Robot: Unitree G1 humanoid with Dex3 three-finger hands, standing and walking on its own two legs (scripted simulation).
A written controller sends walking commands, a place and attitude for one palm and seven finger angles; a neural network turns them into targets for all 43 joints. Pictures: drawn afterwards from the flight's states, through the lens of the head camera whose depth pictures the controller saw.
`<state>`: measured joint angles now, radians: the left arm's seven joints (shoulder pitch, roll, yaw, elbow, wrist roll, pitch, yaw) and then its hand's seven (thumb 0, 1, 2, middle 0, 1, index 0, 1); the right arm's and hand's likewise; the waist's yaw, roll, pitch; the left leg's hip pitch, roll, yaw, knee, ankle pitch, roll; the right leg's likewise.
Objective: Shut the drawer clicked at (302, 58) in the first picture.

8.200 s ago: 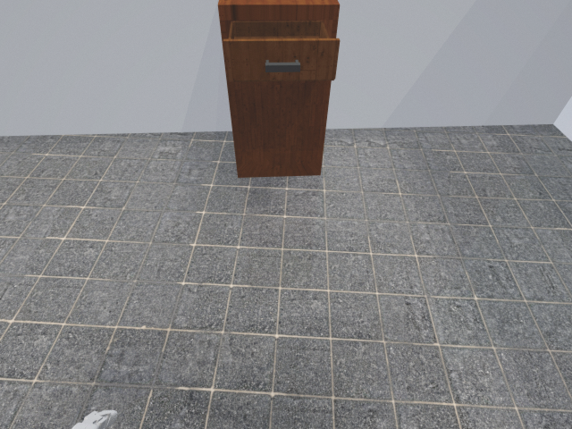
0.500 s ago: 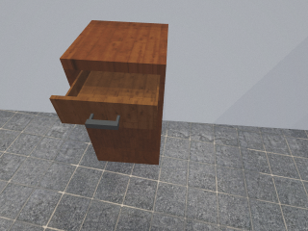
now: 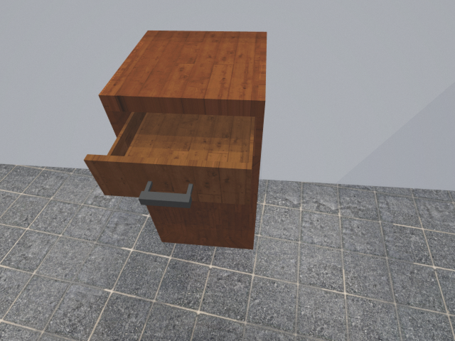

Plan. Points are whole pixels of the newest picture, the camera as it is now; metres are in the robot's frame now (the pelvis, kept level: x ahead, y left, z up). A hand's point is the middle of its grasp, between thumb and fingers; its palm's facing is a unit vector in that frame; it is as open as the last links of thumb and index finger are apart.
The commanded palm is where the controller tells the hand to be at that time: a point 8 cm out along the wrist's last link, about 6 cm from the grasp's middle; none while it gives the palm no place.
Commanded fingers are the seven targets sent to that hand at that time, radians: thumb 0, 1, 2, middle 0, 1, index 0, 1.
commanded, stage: come to a stop and stand still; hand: left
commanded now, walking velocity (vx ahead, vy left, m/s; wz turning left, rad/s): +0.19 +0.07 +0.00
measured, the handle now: (167, 192) +0.46 +0.18 -0.06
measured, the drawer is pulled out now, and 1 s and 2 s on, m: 0.19 0.19 0.19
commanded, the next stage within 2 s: look again from close up in 1.24 s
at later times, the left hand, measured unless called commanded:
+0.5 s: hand out of the picture +0.09 +0.23 -0.17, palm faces -0.01 -0.96 -0.29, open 7.4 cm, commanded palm none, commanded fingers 0.00 0.90 0.90 -0.20 -0.30 -0.20 -0.30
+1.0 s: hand out of the picture +0.04 +0.19 -0.17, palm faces +0.00 -0.98 -0.21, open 7.2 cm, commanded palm none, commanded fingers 0.00 0.90 0.90 -0.20 -0.30 -0.20 -0.30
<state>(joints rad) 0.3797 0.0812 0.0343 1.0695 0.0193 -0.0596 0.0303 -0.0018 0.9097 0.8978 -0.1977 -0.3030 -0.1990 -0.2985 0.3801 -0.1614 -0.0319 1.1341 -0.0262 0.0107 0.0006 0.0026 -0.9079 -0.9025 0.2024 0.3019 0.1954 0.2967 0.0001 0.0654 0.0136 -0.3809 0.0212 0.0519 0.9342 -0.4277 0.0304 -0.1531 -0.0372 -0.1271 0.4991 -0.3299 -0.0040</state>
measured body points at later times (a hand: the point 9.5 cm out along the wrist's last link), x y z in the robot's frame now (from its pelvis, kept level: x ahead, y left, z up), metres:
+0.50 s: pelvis +0.04 +0.03 -0.01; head +0.07 +0.00 +0.44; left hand +0.10 +0.28 -0.14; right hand +0.11 -0.21 -0.17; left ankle +0.11 +0.16 -0.73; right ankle +0.04 -0.08 -0.73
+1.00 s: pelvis +0.02 +0.02 +0.01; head +0.03 +0.01 +0.46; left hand +0.05 +0.24 -0.15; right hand +0.01 -0.19 -0.16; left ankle +0.01 +0.12 -0.73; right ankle +0.04 -0.09 -0.73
